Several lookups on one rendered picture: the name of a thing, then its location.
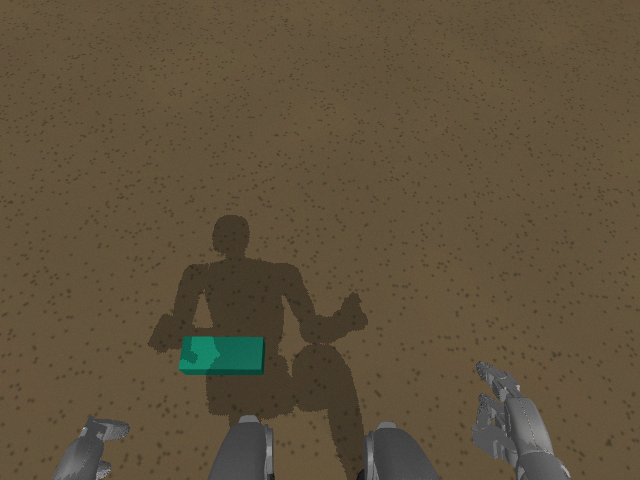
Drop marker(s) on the carton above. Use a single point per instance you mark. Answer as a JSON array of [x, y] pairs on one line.
[[222, 356]]

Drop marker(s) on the left robot hand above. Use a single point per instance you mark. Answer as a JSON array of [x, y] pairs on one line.
[[82, 459]]

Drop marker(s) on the right robot hand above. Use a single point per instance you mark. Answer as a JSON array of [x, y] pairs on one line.
[[519, 428]]

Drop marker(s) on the right robot arm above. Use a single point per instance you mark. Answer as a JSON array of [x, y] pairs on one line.
[[541, 466]]

